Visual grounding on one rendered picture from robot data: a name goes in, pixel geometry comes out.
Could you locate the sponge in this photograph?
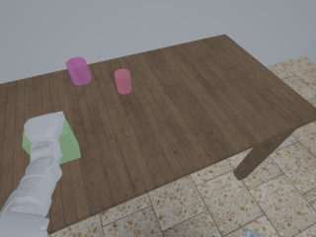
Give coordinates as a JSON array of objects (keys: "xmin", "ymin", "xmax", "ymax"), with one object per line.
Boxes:
[{"xmin": 22, "ymin": 120, "xmax": 81, "ymax": 164}]

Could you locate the left robot forearm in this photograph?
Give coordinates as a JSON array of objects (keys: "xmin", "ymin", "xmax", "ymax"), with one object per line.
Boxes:
[{"xmin": 0, "ymin": 137, "xmax": 62, "ymax": 219}]

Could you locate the robot right hand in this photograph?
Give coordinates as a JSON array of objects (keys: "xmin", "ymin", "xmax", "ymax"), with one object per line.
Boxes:
[{"xmin": 242, "ymin": 227, "xmax": 263, "ymax": 237}]

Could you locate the left robot upper arm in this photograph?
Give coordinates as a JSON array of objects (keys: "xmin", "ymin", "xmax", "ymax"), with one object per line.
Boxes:
[{"xmin": 0, "ymin": 210, "xmax": 49, "ymax": 237}]

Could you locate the robot left hand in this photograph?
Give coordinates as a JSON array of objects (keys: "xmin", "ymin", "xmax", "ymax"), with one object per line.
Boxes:
[{"xmin": 24, "ymin": 111, "xmax": 66, "ymax": 157}]

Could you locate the table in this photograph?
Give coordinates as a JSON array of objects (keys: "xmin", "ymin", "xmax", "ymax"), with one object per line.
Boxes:
[{"xmin": 0, "ymin": 34, "xmax": 316, "ymax": 236}]

